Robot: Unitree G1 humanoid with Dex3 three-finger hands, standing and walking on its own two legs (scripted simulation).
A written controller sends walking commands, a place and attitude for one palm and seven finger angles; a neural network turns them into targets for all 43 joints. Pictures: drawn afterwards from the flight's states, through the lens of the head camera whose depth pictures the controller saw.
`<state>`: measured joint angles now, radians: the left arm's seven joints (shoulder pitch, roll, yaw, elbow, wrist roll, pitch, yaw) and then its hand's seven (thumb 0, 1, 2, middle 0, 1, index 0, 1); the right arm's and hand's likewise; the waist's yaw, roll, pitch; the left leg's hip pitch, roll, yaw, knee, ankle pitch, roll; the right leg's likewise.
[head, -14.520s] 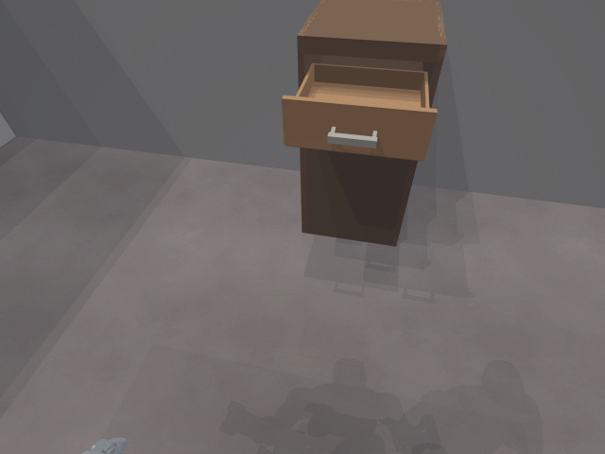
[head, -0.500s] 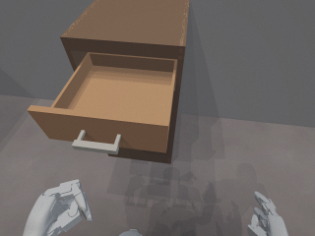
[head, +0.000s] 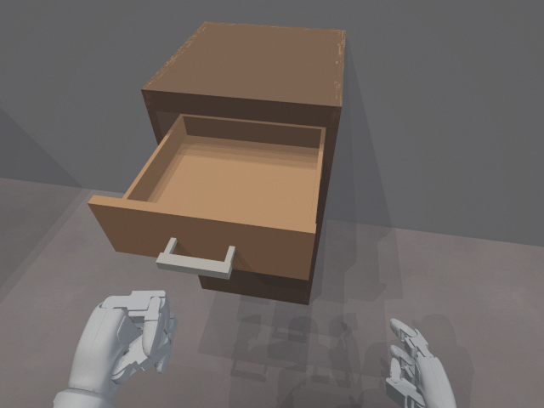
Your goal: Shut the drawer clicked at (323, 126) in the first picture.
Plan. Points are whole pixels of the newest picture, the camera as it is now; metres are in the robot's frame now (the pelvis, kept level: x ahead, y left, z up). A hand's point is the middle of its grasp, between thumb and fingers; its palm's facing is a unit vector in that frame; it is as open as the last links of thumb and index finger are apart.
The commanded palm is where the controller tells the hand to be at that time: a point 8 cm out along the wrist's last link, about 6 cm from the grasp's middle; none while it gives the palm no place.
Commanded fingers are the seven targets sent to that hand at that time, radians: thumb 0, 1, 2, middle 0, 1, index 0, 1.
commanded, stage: raise the hand and make a fist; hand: left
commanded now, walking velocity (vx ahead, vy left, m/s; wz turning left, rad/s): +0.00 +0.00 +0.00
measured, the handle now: (198, 256) +0.36 +0.16 +0.01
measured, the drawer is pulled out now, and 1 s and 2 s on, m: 0.29 0.29 0.29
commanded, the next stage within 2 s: bring the fist close to the handle in 0.32 s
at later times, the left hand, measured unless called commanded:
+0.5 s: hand (185, 349) +0.17 +0.12 +0.09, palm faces -0.08 -0.99 -0.10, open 3.3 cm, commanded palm +0.15 +0.19 +0.10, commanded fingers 0.00 0.90 0.90 -1.40 -1.60 -1.40 -1.60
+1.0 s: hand (191, 324) +0.22 +0.13 +0.05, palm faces -0.07 -1.00 -0.07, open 3.3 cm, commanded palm +0.20 +0.19 +0.05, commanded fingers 0.00 0.90 0.90 -1.40 -1.60 -1.40 -1.60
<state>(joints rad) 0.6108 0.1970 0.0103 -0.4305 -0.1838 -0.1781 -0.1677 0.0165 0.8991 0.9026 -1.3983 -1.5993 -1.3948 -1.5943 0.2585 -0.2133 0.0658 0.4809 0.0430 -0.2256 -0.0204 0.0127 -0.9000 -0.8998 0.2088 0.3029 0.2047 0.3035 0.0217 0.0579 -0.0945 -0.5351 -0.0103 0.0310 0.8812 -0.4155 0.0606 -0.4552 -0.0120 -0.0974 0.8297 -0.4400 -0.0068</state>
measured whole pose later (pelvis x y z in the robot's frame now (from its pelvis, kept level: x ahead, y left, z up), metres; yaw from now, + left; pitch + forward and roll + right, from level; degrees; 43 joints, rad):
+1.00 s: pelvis +0.01 -0.04 +0.00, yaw +0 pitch +9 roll +0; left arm 0.41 0.22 0.16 0.01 -0.26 -0.37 -0.30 0.02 0.90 0.90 -1.40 -1.60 -1.40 -1.60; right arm 0.24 -0.26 0.00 0.59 0.04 -0.25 -0.05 0.01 -0.90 -0.90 0.21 0.30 0.20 0.30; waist -0.02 0.04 -0.09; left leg -0.63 0.02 0.01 0.89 -0.42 0.00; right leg -0.57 0.02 -0.11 0.87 -0.47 -0.06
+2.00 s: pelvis +0.00 -0.02 -0.04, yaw -1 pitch +15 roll -2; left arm 0.22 0.21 0.05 0.09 -0.19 -0.38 -0.17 0.02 0.90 0.90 -1.40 -1.60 -1.40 -1.60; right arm 0.24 -0.25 0.02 0.50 0.02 -0.12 -0.02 0.01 -0.90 -0.90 0.21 0.30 0.20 0.30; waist -0.04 0.04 -0.14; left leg -0.88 0.02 0.02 1.11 -0.49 0.03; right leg -0.81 0.01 -0.10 1.08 -0.53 -0.04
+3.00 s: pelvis -0.03 -0.02 -0.04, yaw -1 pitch +16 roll -2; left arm -0.37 0.26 0.13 0.65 -0.16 -0.41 -0.18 -0.03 0.78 0.93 -1.40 -1.60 -1.40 -1.60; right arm 0.29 -0.27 0.03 0.62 0.03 -0.08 -0.03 0.01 -0.90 -0.90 0.21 0.30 0.20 0.30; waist -0.08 0.03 -0.12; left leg -0.94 0.02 0.02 1.11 -0.45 0.04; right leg -0.87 0.01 -0.10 1.08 -0.49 -0.04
